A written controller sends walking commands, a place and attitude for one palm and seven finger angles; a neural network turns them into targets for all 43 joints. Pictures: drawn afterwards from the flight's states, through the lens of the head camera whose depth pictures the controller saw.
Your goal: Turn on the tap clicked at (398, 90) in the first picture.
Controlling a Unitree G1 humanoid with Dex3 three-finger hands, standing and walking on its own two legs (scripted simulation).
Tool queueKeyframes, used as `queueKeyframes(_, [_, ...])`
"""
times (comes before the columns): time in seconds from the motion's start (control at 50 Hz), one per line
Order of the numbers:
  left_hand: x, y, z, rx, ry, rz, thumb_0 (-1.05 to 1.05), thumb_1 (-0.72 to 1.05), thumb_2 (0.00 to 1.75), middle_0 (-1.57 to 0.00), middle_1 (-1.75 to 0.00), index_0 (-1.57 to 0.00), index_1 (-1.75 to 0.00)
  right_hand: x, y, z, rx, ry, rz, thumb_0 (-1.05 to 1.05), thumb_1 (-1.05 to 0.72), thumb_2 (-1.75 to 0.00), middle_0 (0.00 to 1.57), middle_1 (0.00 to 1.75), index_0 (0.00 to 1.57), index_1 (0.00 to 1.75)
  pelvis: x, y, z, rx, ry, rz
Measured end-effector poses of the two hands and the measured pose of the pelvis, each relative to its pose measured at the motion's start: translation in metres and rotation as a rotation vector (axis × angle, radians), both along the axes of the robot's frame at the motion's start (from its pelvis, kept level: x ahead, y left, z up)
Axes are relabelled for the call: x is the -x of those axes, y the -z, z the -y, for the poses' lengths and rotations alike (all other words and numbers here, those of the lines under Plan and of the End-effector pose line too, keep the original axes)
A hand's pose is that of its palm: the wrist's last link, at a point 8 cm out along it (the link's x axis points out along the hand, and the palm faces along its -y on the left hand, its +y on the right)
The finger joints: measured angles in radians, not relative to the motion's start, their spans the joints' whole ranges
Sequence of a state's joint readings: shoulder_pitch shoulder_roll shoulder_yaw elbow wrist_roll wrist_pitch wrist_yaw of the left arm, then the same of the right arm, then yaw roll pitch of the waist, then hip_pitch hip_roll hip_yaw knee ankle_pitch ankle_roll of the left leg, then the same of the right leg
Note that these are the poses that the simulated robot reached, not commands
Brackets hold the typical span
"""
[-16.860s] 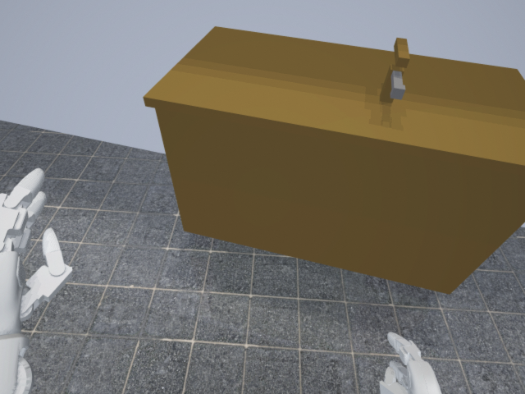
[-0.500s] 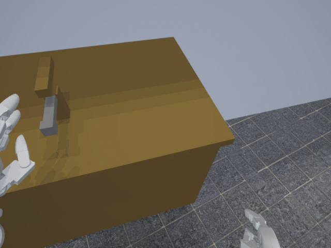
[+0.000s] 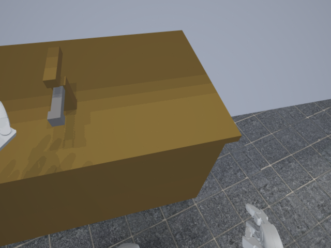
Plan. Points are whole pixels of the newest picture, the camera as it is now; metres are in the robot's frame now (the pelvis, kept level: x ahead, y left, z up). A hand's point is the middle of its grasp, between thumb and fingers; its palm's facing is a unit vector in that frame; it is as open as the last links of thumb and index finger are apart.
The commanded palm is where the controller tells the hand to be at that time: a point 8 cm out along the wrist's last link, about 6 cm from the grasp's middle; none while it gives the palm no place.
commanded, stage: come to a stop and stand still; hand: left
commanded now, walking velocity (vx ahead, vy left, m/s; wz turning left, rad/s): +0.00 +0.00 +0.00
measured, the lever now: (56, 118) +0.35 +0.31 +0.09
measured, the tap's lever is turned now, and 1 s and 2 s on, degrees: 0 0 0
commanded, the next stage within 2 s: look again from close up in 0.84 s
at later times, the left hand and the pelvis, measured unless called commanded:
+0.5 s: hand (0, 147) +0.22 +0.32 +0.17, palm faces +0.41 -0.85 -0.32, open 7.5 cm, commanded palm +0.16 +0.35 +0.18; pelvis +0.00 +0.07 +0.01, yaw +0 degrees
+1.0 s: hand out of the picture +0.23 +0.33 +0.17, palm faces +0.39 -0.84 -0.38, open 7.5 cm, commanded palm +0.17 +0.36 +0.18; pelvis +0.01 +0.08 +0.01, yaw +1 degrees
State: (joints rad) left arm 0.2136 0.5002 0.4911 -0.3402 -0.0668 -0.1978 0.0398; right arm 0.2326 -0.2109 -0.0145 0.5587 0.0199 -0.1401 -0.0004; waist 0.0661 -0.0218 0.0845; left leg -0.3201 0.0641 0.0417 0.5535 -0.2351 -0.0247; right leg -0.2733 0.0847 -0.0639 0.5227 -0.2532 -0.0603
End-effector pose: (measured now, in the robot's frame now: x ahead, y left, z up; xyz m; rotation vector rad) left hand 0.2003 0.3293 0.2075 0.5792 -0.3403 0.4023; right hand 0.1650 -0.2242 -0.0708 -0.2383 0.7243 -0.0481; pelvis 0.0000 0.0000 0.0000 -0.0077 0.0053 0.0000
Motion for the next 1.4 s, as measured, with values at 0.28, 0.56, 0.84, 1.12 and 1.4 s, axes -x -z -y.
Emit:
queueKeyframes(0.28, [0.030,0.026,-0.002,0.101,0.101,-0.032,0.02,0.88,0.90,-0.21,-0.30,-0.22,-0.30,0.032,-0.009,-0.028,0.042,0.087,0.018,0.02,-0.91,-0.90,0.20,0.30,0.20,0.30,0.007,-0.004,-0.039,0.011,0.007,0.032])
queueKeyframes(0.56, [0.012,0.034,-0.031,0.165,0.073,-0.029,0.02,0.89,0.90,-0.20,-0.30,-0.20,-0.30,-0.008,-0.019,-0.095,-0.020,-0.020,0.069,0.02,-0.90,-0.90,0.20,0.30,0.20,0.30,-0.006,-0.008,-0.072,0.022,-0.002,0.024])
queueKeyframes(0.84, [0.005,0.026,-0.044,0.129,0.068,-0.039,0.02,0.89,0.90,-0.20,-0.30,-0.21,-0.30,-0.029,-0.022,-0.094,0.006,-0.011,0.056,0.01,-0.90,-0.90,0.20,0.30,0.20,0.30,-0.016,-0.008,-0.082,0.023,-0.009,0.021])
queueKeyframes(1.12, [0.014,0.025,-0.033,0.132,0.043,-0.060,0.02,0.89,0.90,-0.21,-0.30,-0.21,-0.30,-0.014,-0.013,-0.078,0.003,0.020,0.014,0.02,-0.90,-0.90,0.20,0.30,0.20,0.30,-0.013,-0.010,-0.072,0.021,-0.016,0.023])
queueKeyframes(1.4, [0.016,0.028,-0.020,0.150,0.040,-0.076,0.02,0.89,0.90,-0.21,-0.30,-0.21,-0.30,-0.017,-0.015,-0.062,0.008,0.031,0.031,0.02,-0.90,-0.90,0.20,0.30,0.20,0.30,-0.013,-0.011,-0.060,0.017,-0.018,0.026])
